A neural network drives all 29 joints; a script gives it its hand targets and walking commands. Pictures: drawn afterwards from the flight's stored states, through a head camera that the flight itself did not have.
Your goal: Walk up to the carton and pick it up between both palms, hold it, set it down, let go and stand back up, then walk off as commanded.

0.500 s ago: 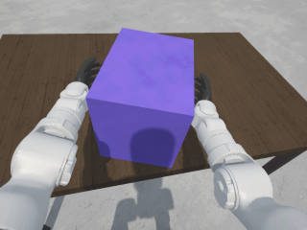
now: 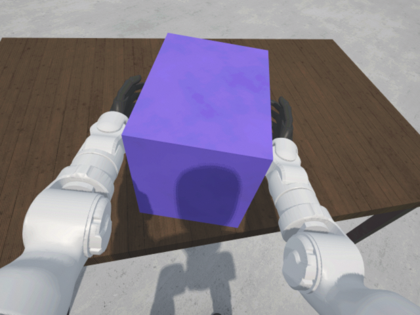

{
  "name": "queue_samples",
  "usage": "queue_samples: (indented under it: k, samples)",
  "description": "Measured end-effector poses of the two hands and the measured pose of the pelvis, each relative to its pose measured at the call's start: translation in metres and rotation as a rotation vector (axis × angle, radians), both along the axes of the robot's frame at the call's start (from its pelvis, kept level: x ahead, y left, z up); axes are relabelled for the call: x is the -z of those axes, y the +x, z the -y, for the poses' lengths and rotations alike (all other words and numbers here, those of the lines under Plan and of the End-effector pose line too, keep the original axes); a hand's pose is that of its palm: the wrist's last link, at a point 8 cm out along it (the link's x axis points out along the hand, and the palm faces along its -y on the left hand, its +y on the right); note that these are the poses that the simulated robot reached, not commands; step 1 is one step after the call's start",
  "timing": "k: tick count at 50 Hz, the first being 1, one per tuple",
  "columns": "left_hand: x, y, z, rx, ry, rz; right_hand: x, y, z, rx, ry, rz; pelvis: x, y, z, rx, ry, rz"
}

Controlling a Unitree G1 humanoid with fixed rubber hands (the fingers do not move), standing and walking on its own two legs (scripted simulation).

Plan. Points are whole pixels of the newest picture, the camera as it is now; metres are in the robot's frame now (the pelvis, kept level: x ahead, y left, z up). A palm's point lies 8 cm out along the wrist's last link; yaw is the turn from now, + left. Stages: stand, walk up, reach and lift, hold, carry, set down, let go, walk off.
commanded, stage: reach and lift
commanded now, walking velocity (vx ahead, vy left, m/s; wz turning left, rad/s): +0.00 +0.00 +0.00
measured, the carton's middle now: (203, 132) +0.46 -0.08 +0.07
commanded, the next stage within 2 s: none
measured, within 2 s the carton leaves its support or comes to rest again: neither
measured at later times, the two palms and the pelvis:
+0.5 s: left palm (119, 113) +0.49 +0.08 +0.11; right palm (275, 141) +0.39 -0.21 +0.10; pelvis +0.05 +0.02 +0.01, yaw +0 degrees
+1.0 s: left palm (119, 114) +0.49 +0.08 +0.11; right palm (275, 141) +0.39 -0.21 +0.10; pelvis +0.05 +0.02 +0.01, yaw -1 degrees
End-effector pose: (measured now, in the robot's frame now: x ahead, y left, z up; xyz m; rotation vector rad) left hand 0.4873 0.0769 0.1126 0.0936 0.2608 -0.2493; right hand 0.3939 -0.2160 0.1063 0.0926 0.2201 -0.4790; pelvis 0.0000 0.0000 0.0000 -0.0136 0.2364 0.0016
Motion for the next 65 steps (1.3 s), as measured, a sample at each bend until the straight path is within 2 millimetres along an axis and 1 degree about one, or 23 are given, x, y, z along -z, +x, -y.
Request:
queue_samples:
  k: [8,12,20,27,35,50,65]
  samples:
    - [0.0,-0.001,0.001,0.017,-0.022,0.0,-0.001,-0.003,-0.003,-0.003,-0.03,0.039,-0.006,0.009,-0.005,-0.003,0.004,0.055]
    - [0.0,-0.002,-0.001,0.025,-0.015,0.01,0.0,-0.005,-0.005,-0.003,-0.047,0.066,-0.01,0.018,-0.009,-0.006,0.002,0.107]
    - [0.0,0.0,-0.004,0.029,0.004,0.015,0.004,-0.003,-0.007,-0.001,-0.047,0.096,-0.012,0.039,-0.018,0.0,-0.006,0.184]
    - [0.002,0.005,-0.005,0.032,-0.013,0.023,0.005,-0.001,-0.009,0.006,-0.06,0.105,-0.012,0.049,-0.022,0.004,-0.013,0.214]
    - [0.003,0.006,-0.006,0.031,-0.024,0.033,0.004,0.0,-0.009,0.008,-0.076,0.104,-0.011,0.05,-0.022,0.014,-0.019,0.217]
    - [0.003,0.006,-0.006,0.04,0.005,0.035,0.006,0.0,-0.009,0.004,-0.07,0.118,-0.012,0.045,-0.021,0.013,-0.017,0.212]
    - [0.001,0.005,-0.006,0.037,0.037,0.048,0.007,0.0,-0.009,0.0,-0.088,0.132,-0.012,0.046,-0.018,0.009,-0.018,0.185]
